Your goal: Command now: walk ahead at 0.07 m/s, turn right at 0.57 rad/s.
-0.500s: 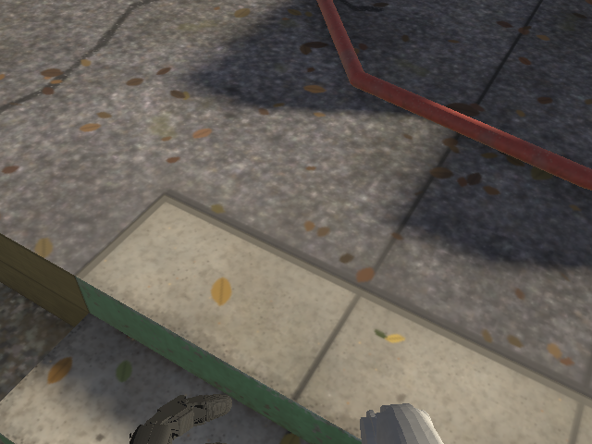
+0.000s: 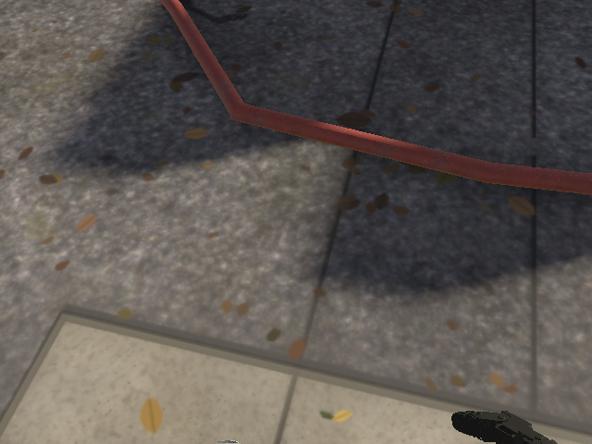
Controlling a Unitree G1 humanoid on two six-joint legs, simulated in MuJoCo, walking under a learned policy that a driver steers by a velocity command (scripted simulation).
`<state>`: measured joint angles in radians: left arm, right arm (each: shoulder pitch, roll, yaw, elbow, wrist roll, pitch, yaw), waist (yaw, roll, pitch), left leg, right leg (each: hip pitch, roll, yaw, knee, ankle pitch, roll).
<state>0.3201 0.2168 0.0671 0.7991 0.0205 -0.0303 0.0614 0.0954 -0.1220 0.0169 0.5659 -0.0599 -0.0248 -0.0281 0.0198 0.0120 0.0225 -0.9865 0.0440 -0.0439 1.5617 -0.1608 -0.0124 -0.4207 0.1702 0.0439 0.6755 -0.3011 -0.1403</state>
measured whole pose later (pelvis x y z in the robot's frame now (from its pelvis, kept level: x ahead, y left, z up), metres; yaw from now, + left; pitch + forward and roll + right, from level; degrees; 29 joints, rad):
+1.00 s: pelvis +0.20 +0.13 +0.08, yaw -35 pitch -2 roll +0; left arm 0.14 0.26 0.08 0.55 0.04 0.11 0.02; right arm 0.18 -0.18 -0.03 0.56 -0.06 -0.02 -0.08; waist -0.02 0.01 0.05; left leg -0.55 0.26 0.19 1.11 -0.50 -0.05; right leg -0.62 0.01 0.03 1.48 -0.19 0.01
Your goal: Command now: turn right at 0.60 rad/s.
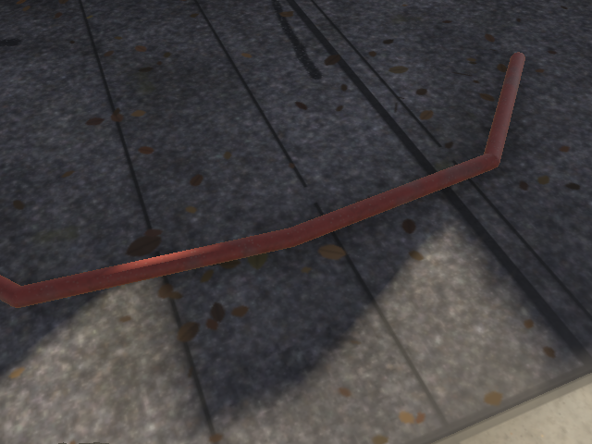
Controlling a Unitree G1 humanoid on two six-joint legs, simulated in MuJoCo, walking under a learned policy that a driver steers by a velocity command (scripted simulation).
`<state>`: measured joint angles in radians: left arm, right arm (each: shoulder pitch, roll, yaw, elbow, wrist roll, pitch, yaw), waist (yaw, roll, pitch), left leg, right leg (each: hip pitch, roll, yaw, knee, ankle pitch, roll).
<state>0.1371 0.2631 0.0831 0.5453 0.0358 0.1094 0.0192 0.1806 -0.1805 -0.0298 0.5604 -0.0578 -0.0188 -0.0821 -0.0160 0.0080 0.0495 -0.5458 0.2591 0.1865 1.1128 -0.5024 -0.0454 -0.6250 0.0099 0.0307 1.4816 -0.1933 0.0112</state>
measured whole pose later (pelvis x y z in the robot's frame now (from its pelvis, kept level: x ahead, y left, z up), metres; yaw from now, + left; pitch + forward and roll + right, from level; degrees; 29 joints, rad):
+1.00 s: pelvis +0.09 -0.02 +0.06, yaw -8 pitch +1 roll -1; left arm 0.21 0.18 0.04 0.66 0.03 0.08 0.04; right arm 0.22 -0.15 -0.02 0.70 -0.01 -0.01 -0.09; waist -0.01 -0.03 0.05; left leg -0.40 0.00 0.13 0.69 -0.30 0.09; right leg -0.69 0.09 0.10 1.35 -0.27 0.07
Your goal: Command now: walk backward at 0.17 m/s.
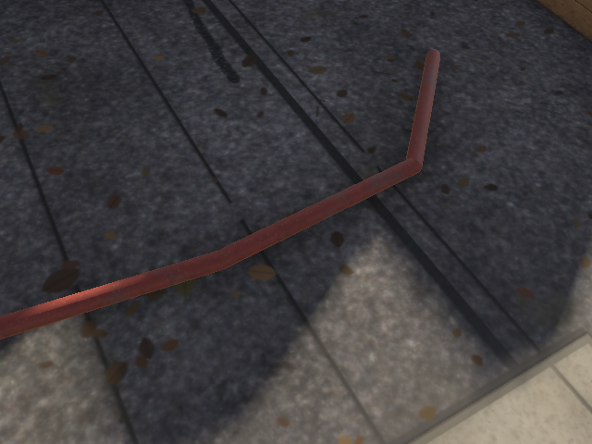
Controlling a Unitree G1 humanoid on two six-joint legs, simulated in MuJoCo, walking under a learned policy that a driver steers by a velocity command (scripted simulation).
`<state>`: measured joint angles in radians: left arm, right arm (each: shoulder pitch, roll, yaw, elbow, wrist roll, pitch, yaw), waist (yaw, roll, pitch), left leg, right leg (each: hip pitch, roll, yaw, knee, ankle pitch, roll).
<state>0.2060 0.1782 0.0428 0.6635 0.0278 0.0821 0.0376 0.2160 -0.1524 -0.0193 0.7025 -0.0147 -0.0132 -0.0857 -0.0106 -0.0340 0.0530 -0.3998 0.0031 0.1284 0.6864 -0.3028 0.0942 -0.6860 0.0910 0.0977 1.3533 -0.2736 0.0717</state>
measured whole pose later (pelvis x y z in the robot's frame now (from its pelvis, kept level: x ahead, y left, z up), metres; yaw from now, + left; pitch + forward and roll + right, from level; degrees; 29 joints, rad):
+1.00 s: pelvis -0.04 -0.09 -0.14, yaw +2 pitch +1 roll -3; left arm 0.48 0.14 0.01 0.82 0.02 -0.04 0.00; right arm 0.17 -0.14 -0.03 0.60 -0.06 0.01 -0.03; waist -0.02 0.10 -0.08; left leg -1.01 -0.01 -0.08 2.22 -0.43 0.04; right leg -0.15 0.07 -0.16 0.59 -0.46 -0.07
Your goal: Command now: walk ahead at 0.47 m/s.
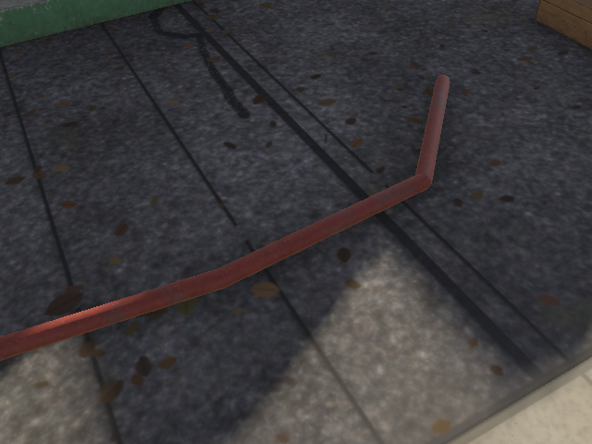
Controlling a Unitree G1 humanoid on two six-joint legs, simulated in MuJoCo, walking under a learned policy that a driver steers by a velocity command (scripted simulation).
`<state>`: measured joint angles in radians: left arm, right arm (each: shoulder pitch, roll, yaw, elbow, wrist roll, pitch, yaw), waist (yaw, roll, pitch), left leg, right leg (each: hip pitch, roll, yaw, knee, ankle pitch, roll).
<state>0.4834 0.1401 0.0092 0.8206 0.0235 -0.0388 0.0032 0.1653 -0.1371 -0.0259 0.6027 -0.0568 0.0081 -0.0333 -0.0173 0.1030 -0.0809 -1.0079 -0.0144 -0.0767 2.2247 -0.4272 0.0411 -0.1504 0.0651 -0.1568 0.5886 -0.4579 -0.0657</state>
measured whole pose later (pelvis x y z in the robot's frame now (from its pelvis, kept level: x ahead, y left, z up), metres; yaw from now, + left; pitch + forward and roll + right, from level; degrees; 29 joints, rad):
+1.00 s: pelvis +0.54 +0.04 +0.17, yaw +13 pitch +2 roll -1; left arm 0.33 0.21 0.06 0.78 0.02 -0.11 0.01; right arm 0.26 -0.27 -0.09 0.74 -0.03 -0.03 0.02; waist 0.01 0.05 -0.01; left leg -0.62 0.04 -0.05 1.20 -0.25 0.06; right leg -0.18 0.03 -0.16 0.37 -0.22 -0.06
